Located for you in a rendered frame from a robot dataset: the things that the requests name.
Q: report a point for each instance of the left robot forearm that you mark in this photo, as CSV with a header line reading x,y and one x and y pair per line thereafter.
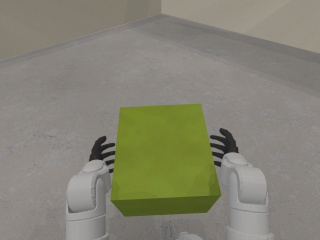
x,y
85,207

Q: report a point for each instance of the left robot hand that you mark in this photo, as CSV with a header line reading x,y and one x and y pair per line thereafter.
x,y
96,152

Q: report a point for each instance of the right robot hand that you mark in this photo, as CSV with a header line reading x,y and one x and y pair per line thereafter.
x,y
228,141

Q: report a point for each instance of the right robot forearm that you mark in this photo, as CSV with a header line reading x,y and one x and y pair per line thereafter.
x,y
247,199

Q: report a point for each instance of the carton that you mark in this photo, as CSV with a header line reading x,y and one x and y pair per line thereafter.
x,y
163,162

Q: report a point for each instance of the robot right shin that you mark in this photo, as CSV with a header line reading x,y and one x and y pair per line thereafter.
x,y
183,233

